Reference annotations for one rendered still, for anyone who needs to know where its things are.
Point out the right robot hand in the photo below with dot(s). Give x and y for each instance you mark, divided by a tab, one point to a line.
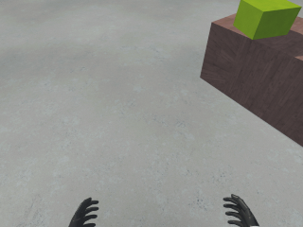
245	216

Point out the left robot hand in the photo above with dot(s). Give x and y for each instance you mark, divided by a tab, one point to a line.
79	218

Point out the carton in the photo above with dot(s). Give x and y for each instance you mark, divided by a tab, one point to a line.
259	19

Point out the pedestal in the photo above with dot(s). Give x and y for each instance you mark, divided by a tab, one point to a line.
265	76

